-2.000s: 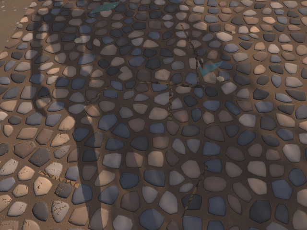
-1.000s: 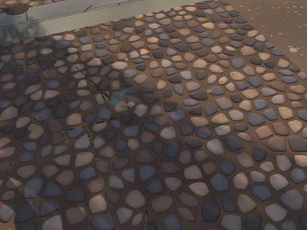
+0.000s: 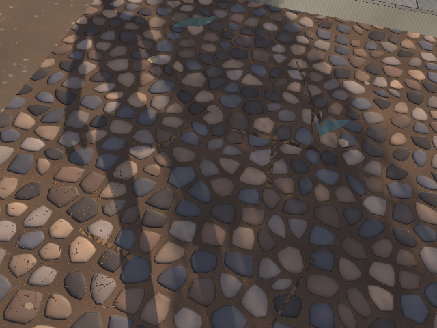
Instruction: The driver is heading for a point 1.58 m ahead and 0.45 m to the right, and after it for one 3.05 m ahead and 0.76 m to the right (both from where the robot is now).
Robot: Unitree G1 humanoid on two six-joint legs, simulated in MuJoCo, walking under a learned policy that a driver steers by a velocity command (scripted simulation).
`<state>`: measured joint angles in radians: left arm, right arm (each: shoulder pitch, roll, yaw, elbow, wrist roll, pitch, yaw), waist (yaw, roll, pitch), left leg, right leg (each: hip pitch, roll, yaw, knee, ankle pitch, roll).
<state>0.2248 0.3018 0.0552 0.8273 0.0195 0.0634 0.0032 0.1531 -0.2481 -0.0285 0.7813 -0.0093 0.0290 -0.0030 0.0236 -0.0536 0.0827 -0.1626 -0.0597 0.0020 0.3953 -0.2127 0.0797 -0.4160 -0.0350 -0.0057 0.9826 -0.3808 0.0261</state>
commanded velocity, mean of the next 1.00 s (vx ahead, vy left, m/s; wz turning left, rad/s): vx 0.09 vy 0.00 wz -0.39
